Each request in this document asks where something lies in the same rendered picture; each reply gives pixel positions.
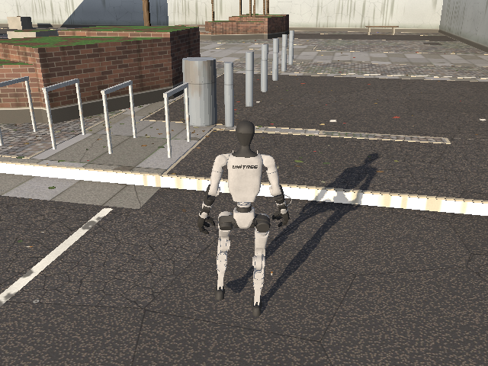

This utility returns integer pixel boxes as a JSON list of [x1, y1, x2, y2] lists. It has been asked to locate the robot foot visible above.
[[251, 297, 262, 316], [214, 286, 225, 300]]

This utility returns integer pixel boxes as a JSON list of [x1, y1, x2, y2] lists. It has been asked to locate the robot left hand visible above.
[[197, 216, 215, 234]]

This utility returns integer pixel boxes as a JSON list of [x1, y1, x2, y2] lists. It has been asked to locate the right robot forearm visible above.
[[274, 185, 288, 214]]

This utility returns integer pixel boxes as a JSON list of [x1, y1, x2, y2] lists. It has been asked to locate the robot right hand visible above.
[[272, 211, 290, 227]]

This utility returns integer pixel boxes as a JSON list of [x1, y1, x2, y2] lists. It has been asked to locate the robot left upper arm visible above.
[[208, 153, 229, 197]]

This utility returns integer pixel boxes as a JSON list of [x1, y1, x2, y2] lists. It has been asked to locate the left robot forearm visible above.
[[199, 185, 215, 219]]

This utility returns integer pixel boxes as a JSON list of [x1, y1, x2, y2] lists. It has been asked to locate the right robot foot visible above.
[[251, 297, 262, 316]]

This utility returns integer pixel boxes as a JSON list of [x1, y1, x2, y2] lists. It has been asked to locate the left robot foot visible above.
[[214, 286, 225, 300]]

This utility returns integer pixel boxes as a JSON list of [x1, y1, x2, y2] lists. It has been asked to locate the robot right upper arm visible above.
[[261, 154, 281, 196]]

